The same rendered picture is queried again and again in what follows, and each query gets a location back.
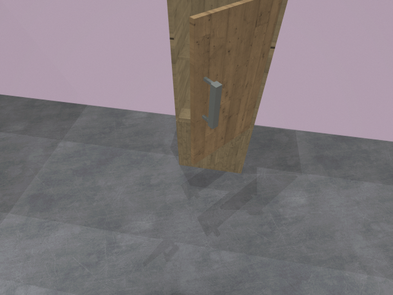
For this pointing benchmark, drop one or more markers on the cupboard door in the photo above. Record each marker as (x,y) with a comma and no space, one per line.
(230,45)

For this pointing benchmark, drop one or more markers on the handle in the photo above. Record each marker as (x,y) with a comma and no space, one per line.
(214,103)

